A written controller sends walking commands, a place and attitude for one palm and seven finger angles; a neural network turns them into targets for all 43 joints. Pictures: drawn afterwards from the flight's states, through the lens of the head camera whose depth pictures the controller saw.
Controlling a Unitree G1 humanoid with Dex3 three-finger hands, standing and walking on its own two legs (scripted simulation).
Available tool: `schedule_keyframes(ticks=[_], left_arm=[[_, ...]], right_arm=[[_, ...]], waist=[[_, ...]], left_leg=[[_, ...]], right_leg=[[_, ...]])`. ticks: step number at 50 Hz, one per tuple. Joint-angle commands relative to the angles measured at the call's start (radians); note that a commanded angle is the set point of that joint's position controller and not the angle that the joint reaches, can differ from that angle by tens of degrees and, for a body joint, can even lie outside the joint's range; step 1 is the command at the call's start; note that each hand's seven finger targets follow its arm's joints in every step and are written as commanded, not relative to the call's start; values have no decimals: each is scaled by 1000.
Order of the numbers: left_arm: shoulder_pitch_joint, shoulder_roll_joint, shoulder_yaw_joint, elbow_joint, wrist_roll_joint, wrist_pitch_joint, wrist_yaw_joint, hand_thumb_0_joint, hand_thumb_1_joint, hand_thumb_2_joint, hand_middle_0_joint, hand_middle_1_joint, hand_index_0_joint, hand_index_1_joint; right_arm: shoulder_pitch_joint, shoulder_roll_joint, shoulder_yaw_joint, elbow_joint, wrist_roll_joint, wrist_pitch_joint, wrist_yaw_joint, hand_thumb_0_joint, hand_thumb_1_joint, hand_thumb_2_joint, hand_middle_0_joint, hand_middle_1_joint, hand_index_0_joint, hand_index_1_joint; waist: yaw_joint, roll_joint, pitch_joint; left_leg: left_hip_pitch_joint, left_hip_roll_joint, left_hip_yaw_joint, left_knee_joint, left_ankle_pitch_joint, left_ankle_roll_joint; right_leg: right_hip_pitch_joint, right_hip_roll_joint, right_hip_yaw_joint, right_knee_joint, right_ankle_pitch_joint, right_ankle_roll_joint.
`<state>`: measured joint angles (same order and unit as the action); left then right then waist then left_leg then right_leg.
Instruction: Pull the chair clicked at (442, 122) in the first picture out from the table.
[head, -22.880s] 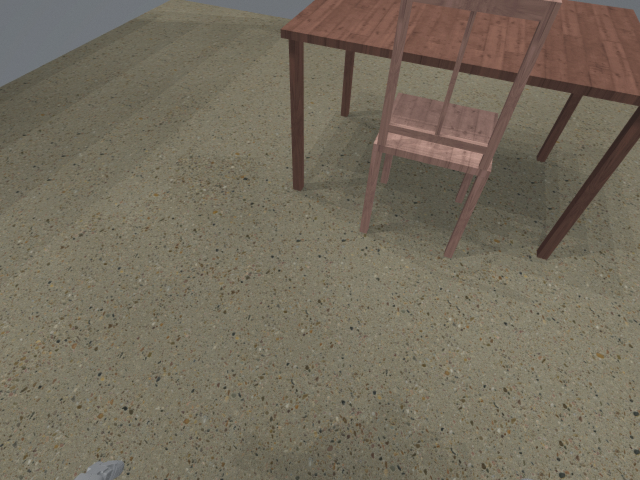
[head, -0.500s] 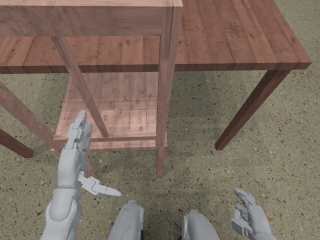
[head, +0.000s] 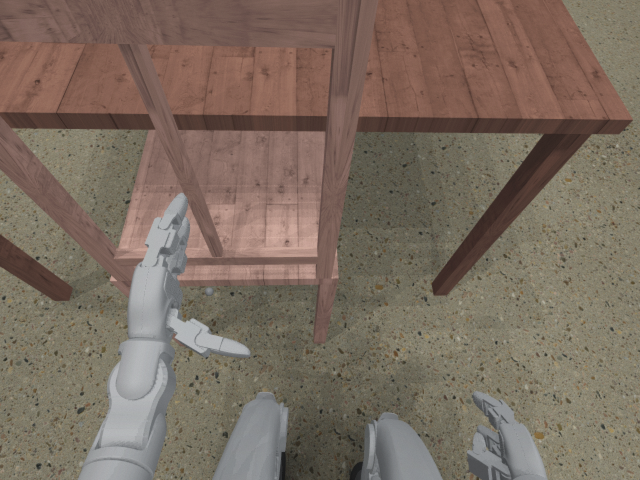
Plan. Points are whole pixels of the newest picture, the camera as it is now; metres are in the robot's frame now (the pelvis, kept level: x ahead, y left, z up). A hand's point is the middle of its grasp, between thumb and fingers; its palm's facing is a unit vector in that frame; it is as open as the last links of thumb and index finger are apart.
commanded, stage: aim the fingers beside a spindle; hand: left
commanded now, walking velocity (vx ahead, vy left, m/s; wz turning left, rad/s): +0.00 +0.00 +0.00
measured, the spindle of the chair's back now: (188, 181) +0.44 +0.19 +0.08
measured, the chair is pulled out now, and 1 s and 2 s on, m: -0.01 -0.03 -0.03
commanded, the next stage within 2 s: none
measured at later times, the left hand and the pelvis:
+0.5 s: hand (218, 276) +0.34 +0.15 +0.03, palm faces +0.05 -1.00 -0.03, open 16.8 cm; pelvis +0.00 +0.00 +0.01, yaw -1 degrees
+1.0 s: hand (208, 300) +0.31 +0.15 +0.03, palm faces +0.06 -1.00 -0.03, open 16.9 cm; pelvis +0.03 +0.00 +0.01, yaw -1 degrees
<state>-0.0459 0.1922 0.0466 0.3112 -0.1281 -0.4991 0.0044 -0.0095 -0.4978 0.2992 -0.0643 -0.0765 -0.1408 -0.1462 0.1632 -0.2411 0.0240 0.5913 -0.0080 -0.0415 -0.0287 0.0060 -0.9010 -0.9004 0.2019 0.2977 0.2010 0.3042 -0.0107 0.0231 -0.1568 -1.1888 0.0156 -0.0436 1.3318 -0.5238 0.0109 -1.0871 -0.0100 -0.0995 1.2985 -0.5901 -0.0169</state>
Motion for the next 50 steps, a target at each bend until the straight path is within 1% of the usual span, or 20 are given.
schedule_keyframes(ticks=[1, 6, 7, 9, 14, 17, 18, 21, 23, 25, 26, 30, 31, 35, 36, 37, 41, 43, 46, 50], left_arm=[[-439, 82, 16, -177, -14, -22, -10, 0, -500, 300, -60, -80, -60, -80], [-499, 127, 62, -108, -20, -15, -14, 0, -500, 300, -60, -80, -60, -80], [-493, 116, 56, -108, -15, -18, -17, 0, -500, 300, -60, -80, -60, -80], [-491, 99, 47, -104, -19, -16, -18, 0, -500, 300, -60, -80, -60, -80], [-428, 80, 42, -97, -20, -15, -16, 0, -500, 300, -60, -80, -60, -80], [-366, 97, 66, -91, -9, -26, -5, 0, -500, 300, -60, -80, -60, -80], [-372, 72, 39, -115, -11, -32, -4, 0, -500, 300, -60, -80, -60, -80], [-305, 103, 82, -102, -13, -38, 5, 0, -500, 300, -60, -80, -60, -80], [-266, 93, 82, -126, -13, -50, 6, 0, -500, 300, -60, -80, -60, -80], [-256, 77, 63, -156, -14, -53, 8, 0, -500, 300, -60, -80, -60, -80], [-229, 90, 77, -149, -12, -52, 10, 0, -500, 300, -60, -80, -60, -80], [-166, 71, 70, -169, -19, -45, 4, 0, -500, 300, -60, -80, -60, -80], [-144, 93, 95, -178, -20, -46, 4, 0, -500, 300, -60, -80, -60, -80], [-39, 56, 63, -254, -33, -48, -10, 0, -500, 300, -60, -80, -60, -80], [-25, 80, 81, -251, -28, -48, -8, 0, -500, 300, -60, -80, -60, -80], [-30, 47, 47, -281, -30, -50, -12, 0, -500, 300, -60, -80, -60, -80], [44, 61, 61, -315, -31, -54, -17, 0, -500, 300, -60, -80, -60, -80], [74, 46, 46, -340, -36, -56, -23, 0, -500, 300, -60, -80, -60, -80], [82, 62, 56, -362, -32, -57, -26, 0, -500, 300, -60, -80, -60, -80], [134, 30, 20, -401, -34, -52, -32, 0, -500, 300, -60, -80, -60, -80]], right_arm=[[15, -152, -55, -109, 7, -43, -17, 0, -900, -900, 200, 300, 200, 300], [23, -156, -53, -99, 9, -47, -20, 0, -900, -900, 200, 300, 200, 300], [19, -154, -54, -107, 8, -48, -17, 0, -900, -900, 200, 300, 200, 300], [22, -154, -55, -108, 8, -49, -13, 0, -900, -900, 200, 300, 200, 300], [26, -153, -58, -128, 7, -43, -1, 0, -900, -900, 200, 300, 200, 300], [31, -154, -60, -136, 5, -38, 4, 0, -900, -900, 200, 300, 200, 300], [30, -151, -60, -138, 5, -38, 8, 0, -900, -900, 200, 300, 200, 300], [32, -152, -64, -141, 3, -32, 11, 0, -900, -900, 200, 300, 200, 300], [31, -148, -65, -149, 2, -29, 16, 0, -900, -900, 200, 300, 200, 300], [28, -145, -67, -151, 2, -27, 18, 0, -900, -900, 200, 300, 200, 300], [33, -147, -67, -156, 0, -26, 20, 0, -900, -900, 200, 300, 200, 300], [32, -140, -69, -162, 1, -21, 24, 0, -900, -900, 200, 300, 200, 300], [37, -143, -70, -163, 0, -22, 24, 0, -900, -900, 200, 300, 200, 300], [36, -132, -75, -174, 1, -23, 30, 0, -900, -900, 200, 300, 200, 300], [37, -136, -75, -171, 2, -24, 29, 0, -900, -900, 200, 300, 200, 300], [35, -131, -75, -173, 0, -25, 29, 0, -900, -900, 200, 300, 200, 300], [34, -129, -79, -175, 0, -30, 27, 0, -900, -900, 200, 300, 200, 300], [32, -124, -79, -178, -1, -32, 27, 0, -900, -900, 200, 300, 200, 300], [25, -126, -77, -179, -1, -34, 24, 0, -900, -900, 200, 300, 200, 300], [18, -119, -78, -191, -2, -40, 24, 0, -900, -900, 200, 300, 200, 300]], waist=[[-97, 53, -352], [-88, 25, -355], [-79, 51, -365], [-77, 50, -373], [-61, 30, -367], [-44, 23, -355], [-51, 36, -355], [-39, 2, -347], [-29, 3, -351], [-35, 18, -356], [-26, 21, -356], [-29, 10, -344], [-20, 9, -360], [-16, 17, -388], [-18, 12, -373], [-29, 11, -382], [-27, -3, -369], [-28, 5, -374], [-27, 19, -362], [-26, 33, -374]], left_leg=[[338, -10, -25, -194, 52, 16], [299, -13, -20, -196, 17, 16], [315, -14, -20, -203, 17, 13], [328, -14, -22, -207, 19, 13], [331, -14, -21, -227, 34, 12], [336, -10, -24, -236, 65, 9], [349, -10, -23, -235, 79, 10], [318, -11, -14, -230, 88, 12], [330, -10, -12, -236, 113, 9], [340, -8, -7, -229, 129, 10], [338, -8, -11, -233, 138, 8], [329, -8, 2, -225, 172, 11], [332, -7, -1, -224, 198, 10], [368, -6, 7, -215, 281, 9], [363, -3, -1, -214, 293, 8], [371, -4, 1, -206, 308, 11], [362, -3, -1, -196, 325, 11], [370, -4, 2, -191, 338, 10], [356, -5, -3, -186, 336, 11], [385, -5, -5, -187, 343, 7]], right_leg=[[63, 18, 65, -228, 102, -10], [87, 18, 76, -238, 67, -10], [79, 17, 73, -235, 66, -11], [79, 17, 71, -237, 72, -11], [103, 18, 64, -242, 80, -11], [106, 22, 56, -231, 99, -16], [103, 21, 55, -230, 114, -16], [132, 24, 62, -235, 119, -15], [142, 25, 59, -229, 138, -16], [140, 24, 61, -227, 156, -14], [141, 26, 57, -220, 157, -17], [165, 26, 61, -223, 200, -13], [178, 27, 58, -214, 220, -16], [209, 27, 59, -207, 310, -13], [198, 29, 53, -199, 313, -16], [200, 27, 56, -196, 334, -12], [203, 28, 53, -189, 353, -12], [209, 27, 56, -190, 372, -10], [198, 28, 53, -180, 364, -13], [192, 27, 50, -183, 359, -12]])
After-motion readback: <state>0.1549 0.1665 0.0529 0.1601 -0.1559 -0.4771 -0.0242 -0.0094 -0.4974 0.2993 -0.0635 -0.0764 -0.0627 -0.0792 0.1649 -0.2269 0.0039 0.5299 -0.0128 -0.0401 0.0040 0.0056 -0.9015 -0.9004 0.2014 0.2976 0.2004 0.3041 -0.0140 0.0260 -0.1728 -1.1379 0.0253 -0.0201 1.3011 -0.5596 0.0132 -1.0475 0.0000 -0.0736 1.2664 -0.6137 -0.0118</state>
